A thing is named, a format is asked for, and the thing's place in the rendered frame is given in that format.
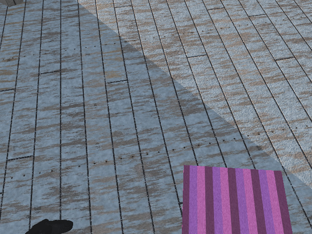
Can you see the left robot hand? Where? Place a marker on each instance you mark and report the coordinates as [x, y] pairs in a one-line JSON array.
[[51, 227]]

